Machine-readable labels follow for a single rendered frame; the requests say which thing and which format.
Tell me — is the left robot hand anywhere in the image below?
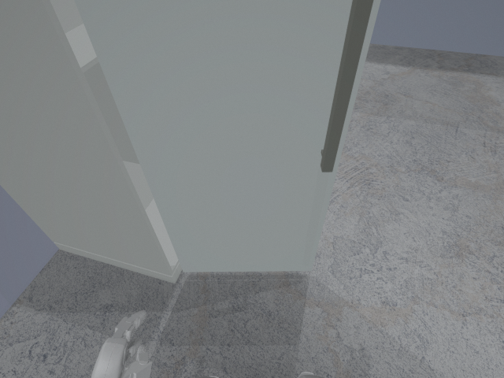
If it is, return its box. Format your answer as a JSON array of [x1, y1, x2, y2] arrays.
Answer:
[[91, 310, 152, 378]]

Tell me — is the handle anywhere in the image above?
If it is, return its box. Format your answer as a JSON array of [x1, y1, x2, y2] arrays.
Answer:
[[321, 0, 373, 172]]

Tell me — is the fridge door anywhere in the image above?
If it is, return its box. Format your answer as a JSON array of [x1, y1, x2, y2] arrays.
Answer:
[[74, 0, 381, 272]]

